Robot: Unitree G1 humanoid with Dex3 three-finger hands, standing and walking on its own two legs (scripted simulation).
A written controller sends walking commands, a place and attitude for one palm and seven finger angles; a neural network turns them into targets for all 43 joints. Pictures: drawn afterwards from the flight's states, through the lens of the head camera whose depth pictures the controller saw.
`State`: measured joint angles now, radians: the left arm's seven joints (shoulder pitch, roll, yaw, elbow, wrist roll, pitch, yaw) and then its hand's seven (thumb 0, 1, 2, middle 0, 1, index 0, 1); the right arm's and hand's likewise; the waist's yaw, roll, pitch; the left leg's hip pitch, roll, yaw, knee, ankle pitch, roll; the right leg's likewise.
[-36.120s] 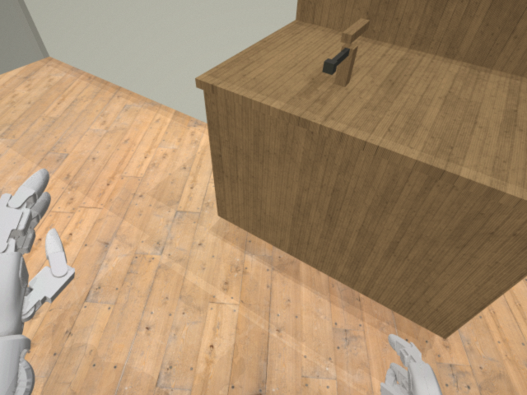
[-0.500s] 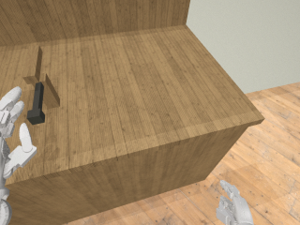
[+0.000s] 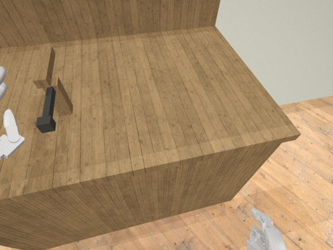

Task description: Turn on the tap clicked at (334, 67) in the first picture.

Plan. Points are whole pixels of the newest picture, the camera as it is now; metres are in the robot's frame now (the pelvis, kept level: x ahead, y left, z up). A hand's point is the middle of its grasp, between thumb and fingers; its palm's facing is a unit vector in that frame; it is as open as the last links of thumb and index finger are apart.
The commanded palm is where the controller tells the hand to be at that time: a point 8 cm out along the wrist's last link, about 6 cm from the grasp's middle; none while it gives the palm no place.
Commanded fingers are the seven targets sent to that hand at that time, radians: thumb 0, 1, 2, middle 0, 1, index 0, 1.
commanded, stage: come to a stop and stand still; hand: left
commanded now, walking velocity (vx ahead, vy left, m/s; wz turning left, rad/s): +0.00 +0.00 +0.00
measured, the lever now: (46, 124) +0.33 +0.32 +0.11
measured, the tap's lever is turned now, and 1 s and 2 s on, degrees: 0 0 0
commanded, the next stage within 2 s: look again from close up in 0.68 s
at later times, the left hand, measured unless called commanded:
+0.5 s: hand out of the picture +0.23 +0.33 +0.16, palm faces +0.39 -0.86 -0.33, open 7.4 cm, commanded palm +0.17 +0.37 +0.18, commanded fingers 0.00 0.90 0.90 -0.20 -0.30 -0.20 -0.30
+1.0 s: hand (0, 153) +0.22 +0.33 +0.16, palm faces +0.38 -0.85 -0.37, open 7.4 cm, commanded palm +0.16 +0.36 +0.18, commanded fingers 0.00 0.90 0.90 -0.20 -0.30 -0.20 -0.30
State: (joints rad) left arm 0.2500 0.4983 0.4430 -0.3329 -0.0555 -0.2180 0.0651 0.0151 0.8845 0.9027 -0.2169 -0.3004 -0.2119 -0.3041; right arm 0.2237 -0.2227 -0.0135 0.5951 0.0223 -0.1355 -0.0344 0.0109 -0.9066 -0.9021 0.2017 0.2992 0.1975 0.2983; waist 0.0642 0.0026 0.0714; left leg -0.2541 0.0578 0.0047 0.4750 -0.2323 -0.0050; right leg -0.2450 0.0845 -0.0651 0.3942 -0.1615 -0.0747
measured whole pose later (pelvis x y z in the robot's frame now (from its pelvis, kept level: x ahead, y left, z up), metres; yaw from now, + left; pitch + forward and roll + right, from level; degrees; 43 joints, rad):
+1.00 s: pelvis +0.01 +0.08 +0.00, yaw +1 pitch -1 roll -2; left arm 0.42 0.36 0.34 -0.49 -0.03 -0.20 0.11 0.02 0.89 0.90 -0.21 -0.30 -0.20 -0.30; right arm 0.20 -0.19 0.02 0.57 0.02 -0.10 -0.02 0.01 -0.90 -0.90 0.20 0.30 0.20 0.30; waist 0.02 -0.02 0.08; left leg -0.20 -0.04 0.03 0.46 -0.24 0.07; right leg -0.19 -0.02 -0.04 0.38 -0.17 0.02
